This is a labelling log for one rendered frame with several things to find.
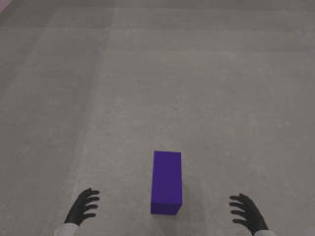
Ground left robot hand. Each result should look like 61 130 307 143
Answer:
64 188 99 226

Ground right robot hand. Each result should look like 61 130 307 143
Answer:
229 194 269 236

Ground robot left forearm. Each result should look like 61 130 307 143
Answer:
54 222 81 236

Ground carton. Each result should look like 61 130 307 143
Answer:
151 150 182 215

